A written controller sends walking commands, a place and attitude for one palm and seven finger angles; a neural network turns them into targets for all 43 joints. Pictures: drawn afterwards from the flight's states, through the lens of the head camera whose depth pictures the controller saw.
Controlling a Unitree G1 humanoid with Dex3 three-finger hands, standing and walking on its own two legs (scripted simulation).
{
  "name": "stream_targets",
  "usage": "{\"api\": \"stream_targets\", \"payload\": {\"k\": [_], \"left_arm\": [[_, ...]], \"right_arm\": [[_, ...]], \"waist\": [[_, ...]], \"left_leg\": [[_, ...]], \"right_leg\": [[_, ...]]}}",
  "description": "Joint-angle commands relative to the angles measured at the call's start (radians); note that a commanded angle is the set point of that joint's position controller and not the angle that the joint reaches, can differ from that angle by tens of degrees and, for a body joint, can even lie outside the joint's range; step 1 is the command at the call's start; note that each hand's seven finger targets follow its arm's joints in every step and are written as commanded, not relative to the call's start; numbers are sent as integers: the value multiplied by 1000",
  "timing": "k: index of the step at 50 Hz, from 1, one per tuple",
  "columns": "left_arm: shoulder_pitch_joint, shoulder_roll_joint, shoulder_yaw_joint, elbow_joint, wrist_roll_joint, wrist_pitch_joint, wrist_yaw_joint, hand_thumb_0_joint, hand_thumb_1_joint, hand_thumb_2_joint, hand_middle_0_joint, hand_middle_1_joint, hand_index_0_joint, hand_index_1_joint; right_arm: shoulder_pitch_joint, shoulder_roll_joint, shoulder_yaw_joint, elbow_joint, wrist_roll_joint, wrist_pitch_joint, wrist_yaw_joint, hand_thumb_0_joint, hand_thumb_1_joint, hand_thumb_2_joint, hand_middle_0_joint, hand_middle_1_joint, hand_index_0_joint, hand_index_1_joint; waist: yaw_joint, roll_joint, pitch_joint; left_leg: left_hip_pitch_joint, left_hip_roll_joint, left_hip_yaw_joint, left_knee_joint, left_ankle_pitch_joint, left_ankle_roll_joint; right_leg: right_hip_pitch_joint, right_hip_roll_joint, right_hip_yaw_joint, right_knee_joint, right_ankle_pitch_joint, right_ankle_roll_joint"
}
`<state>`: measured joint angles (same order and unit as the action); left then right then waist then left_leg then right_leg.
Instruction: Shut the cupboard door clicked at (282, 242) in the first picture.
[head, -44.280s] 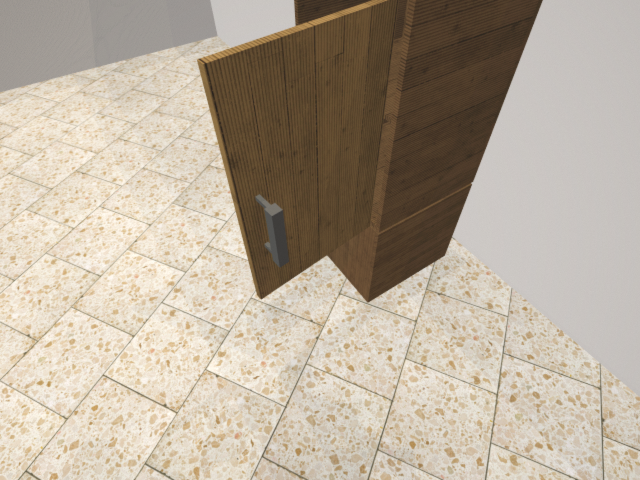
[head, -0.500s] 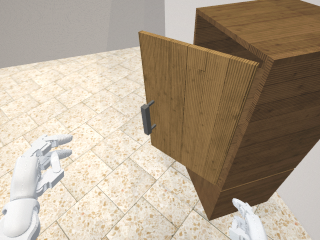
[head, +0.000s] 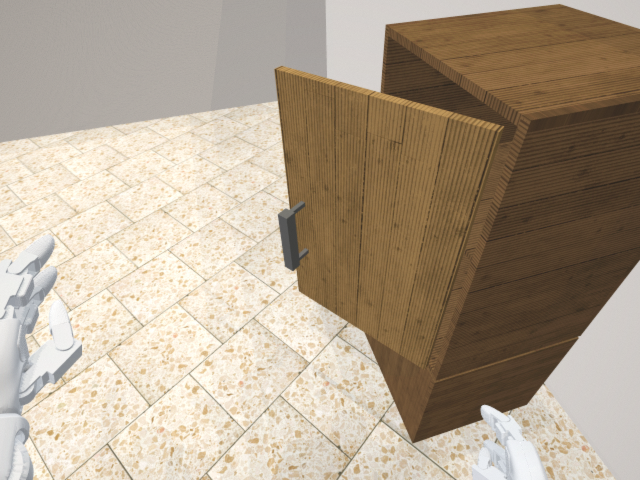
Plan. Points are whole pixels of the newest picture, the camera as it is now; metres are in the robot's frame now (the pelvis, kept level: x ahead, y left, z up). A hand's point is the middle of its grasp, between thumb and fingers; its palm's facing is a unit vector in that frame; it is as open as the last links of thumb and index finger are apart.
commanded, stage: step back with the hand held close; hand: left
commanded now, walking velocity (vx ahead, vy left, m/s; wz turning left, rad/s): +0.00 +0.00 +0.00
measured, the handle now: (296, 235) +0.63 +0.14 -0.10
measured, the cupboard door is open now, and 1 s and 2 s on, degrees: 35 35 35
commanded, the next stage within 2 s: stop stepping back and stand still in 1.80 s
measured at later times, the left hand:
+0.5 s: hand (65, 346) +0.19 +0.28 +0.15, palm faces +0.37 -0.79 -0.49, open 7.4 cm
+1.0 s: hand (3, 411) +0.12 +0.29 +0.15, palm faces +0.46 -0.77 -0.43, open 7.4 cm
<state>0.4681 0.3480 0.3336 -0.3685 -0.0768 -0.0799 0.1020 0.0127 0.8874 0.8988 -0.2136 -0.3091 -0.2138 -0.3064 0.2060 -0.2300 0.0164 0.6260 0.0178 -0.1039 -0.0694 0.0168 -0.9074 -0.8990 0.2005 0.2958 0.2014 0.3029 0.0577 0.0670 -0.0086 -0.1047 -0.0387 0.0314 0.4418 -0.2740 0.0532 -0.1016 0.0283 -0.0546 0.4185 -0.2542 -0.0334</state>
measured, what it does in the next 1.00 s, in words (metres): shifts its weight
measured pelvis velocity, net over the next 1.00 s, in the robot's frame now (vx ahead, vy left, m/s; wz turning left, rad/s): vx -0.08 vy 0.02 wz -0.01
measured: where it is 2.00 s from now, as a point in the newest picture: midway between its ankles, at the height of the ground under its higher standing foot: outside the picture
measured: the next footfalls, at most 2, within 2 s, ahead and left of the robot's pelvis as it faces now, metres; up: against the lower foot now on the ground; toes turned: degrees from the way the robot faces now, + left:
right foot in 1.86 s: -0.27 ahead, -0.09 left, +0.00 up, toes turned -3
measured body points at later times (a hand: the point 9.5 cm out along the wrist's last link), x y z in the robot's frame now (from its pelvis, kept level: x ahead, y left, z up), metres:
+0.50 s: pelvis -0.02 +0.02 -0.01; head -0.01 +0.01 +0.44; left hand +0.17 +0.32 +0.18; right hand +0.15 -0.24 -0.09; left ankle -0.02 +0.08 -0.74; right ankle -0.01 -0.10 -0.74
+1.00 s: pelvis -0.08 +0.02 -0.02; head -0.08 +0.04 +0.43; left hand +0.09 +0.33 +0.18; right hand +0.08 -0.22 -0.10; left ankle -0.02 +0.08 -0.74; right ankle -0.01 -0.10 -0.74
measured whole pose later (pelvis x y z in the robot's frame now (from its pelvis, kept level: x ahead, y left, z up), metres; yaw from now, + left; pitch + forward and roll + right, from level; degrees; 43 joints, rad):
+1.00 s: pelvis -0.08 +0.02 -0.02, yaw +0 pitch -1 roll -2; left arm 0.49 0.39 0.45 -0.48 -0.01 -0.22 0.14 0.01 0.88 0.90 -0.21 -0.30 -0.21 -0.30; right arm 0.24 -0.23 0.01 0.56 0.00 -0.04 -0.08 0.02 -0.90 -0.90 0.20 0.30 0.21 0.30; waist 0.00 0.00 0.00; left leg -0.42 -0.03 0.06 0.70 -0.28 0.10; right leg -0.41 0.02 -0.05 0.64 -0.23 -0.01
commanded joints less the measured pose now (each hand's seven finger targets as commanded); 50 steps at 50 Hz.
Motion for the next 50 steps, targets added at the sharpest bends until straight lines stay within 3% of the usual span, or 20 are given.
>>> {"api": "stream_targets", "payload": {"k": [1, 4, 6, 7, 8, 9, 12, 16, 19, 20, 27, 31, 35, 36, 37, 40, 44, 46, 47, 50], "left_arm": [[-85, 203, 139, -192, -3, -69, 19, 0, 900, 900, -200, -300, -200, -300], [-87, 193, 129, -207, -2, -72, 17, 0, 900, 900, -200, -300, -200, -300], [-73, 192, 129, -182, -5, -69, 16, 0, 900, 900, -200, -300, -200, -300], [-177, 290, 234, -261, 13, -104, 36, 0, 900, 900, -200, -300, -200, -300], [-101, 230, 192, -186, 14, -111, 33, 0, 900, 900, -200, -300, -200, -300], [-68, 199, 160, -169, 18, -117, 31, 0, 900, 900, -200, -300, -200, -300], [-19, 198, 158, -189, 20, -137, 43, 0, 900, 900, -200, -300, -200, -300], [9, 260, 208, -252, 12, -148, 50, 0, 900, 900, -200, -300, -200, -300], [34, 269, 215, -283, 7, -135, 49, 0, 900, 900, -200, -300, -200, -300], [46, 274, 223, -278, 5, -130, 51, 0, 900, 900, -200, -300, -200, -300], [94, 271, 237, -302, 9, -140, 52, 0, 900, 900, -200, -300, -200, -300], [63, 280, 260, -301, 25, -154, 53, 0, 900, 900, -200, -300, -200, -300], [9, 241, 227, -291, 37, -166, 53, 0, 900, 900, -200, -300, -200, -300], [-9, 263, 250, -299, 45, -173, 53, 0, 900, 900, -200, -300, -200, -300], [-20, 239, 225, -300, 44, -175, 52, 0, 900, 900, -200, -300, -200, -300], [-39, 240, 227, -302, 52, -183, 56, 0, 900, 900, -200, -300, -200, -300], [-53, 242, 229, -319, 62, -195, 62, 0, 900, 900, -200, -300, -200, -300], [-55, 267, 256, -334, 70, -204, 65, 0, 900, 900, -200, -300, -200, -300], [-55, 241, 232, -336, 65, -209, 64, 0, 900, 900, -200, -300, -200, -300], [-37, 254, 251, -330, 64, -223, 69, 0, 900, 900, -200, -300, -200, -300]], "right_arm": [[-140, -99, -33, -157, 4, -52, -1, 0, -900, -900, 200, 300, 200, 300], [-136, -98, -36, -162, 4, -50, 2, 0, -900, -900, 200, 300, 200, 300], [-137, -101, -37, -159, 5, -50, 3, 0, -900, -900, 200, 300, 200, 300], [-139, -141, -53, -199, -11, -22, -11, 0, -900, -900, 200, 300, 200, 300], [-120, -130, -55, -175, -14, -9, -13, 0, -900, -900, 200, 300, 200, 300], [-109, -126, -57, -175, -11, 4, -9, 0, -900, -900, 200, 300, 200, 300], [-104, -117, -62, -181, -11, 28, -12, 0, -900, -900, 200, 300, 200, 300], [-123, -133, -65, -203, -3, 50, -23, 0, -900, -900, 200, 300, 200, 300], [-116, -132, -67, -229, 3, 74, -27, 0, -900, -900, 200, 300, 200, 300], [-113, -132, -68, -233, 4, 80, -27, 0, -900, -900, 200, 300, 200, 300], [-112, -141, -67, -251, -1, 85, -28, 0, -900, -900, 200, 300, 200, 300], [-105, -155, -71, -250, -8, 69, -29, 0, -900, -900, 200, 300, 200, 300], [-87, -157, -69, -248, -9, 52, -31, 0, -900, -900, 200, 300, 200, 300], [-91, -161, -71, -243, -12, 44, -31, 0, -900, -900, 200, 300, 200, 300], [-83, -155, -67, -242, -11, 41, -30, 0, -900, -900, 200, 300, 200, 300], [-73, -157, -70, -237, -11, 28, -28, 0, -900, -900, 200, 300, 200, 300], [-70, -155, -67, -230, -13, 16, -22, 0, -900, -900, 200, 300, 200, 300], [-70, -160, -70, -223, -17, 9, -20, 0, -900, -900, 200, 300, 200, 300], [-67, -150, -64, -222, -17, 7, -18, 0, -900, -900, 200, 300, 200, 300], [-68, -151, -67, -217, -17, 1, -17, 0, -900, -900, 200, 300, 200, 300]], "waist": [[5, 6, -3], [3, 21, -28], [3, -15, -18], [-41, -16, 36], [-50, -79, 5], [-54, -92, -10], [-61, -74, -61], [-54, -4, -158], [-52, -15, -200], [-51, -32, -200], [-49, 15, -144], [-47, 54, -104], [-59, 38, -60], [-55, 39, -68], [-61, 30, -58], [-62, -5, -61], [-65, -5, -46], [-65, 6, -47], [-68, 4, -37], [-66, 6, -47]], "left_leg": [[-48, 60, -48, -87, 202, -33], [-33, 57, -41, -82, 212, -30], [-38, 60, -42, -86, 185, -28], [-116, 79, -93, -37, 97, -8], [-102, 73, -89, 14, 60, -3], [-101, 69, -85, 51, 45, -6], [-111, 80, -91, 70, 98, -14], [-119, 127, -112, 13, 406, -18], [-135, 145, -111, 30, 552, -18], [-154, 147, -112, 30, 529, -18], [-362, 175, -168, -56, 206, 11], [-521, 199, -206, -128, -46, 38], [-650, 213, -224, -162, -268, 58], [-664, 214, -231, -167, -301, 63], [-679, 209, -228, -160, -316, 63], [-708, 196, -219, -129, -382, 67], [-721, 177, -215, -96, -442, 65], [-724, 174, -217, -87, -446, 62], [-720, 171, -216, -83, -418, 58], [-742, 179, -219, -82, -418, 59]], "right_leg": [[-8, -38, 41, -81, 130, 9], [-3, -39, 45, -75, 144, 11], [-9, -39, 49, -89, 116, 13], [-76, -97, 177, -139, 125, 3], [-107, -147, 214, -160, 94, -8], [-134, -177, 240, -172, 59, -20], [-123, -203, 225, -122, 129, -39], [-16, -135, 133, 51, 421, -2], [23, -110, 120, 117, 532, 14], [27, -109, 123, 122, 521, 15], [55, -76, 124, 151, 305, 26], [111, -40, 112, 201, 220, 38], [140, -28, 112, 253, 172, 44], [157, -25, 113, 257, 172, 45], [150, -31, 116, 263, 165, 42], [146, -43, 143, 257, 128, 37], [102, -58, 176, 231, 36, 25], [95, -63, 187, 218, 24, 19], [80, -67, 189, 218, 37, 14], [89, -57, 190, 239, 50, 16]]}}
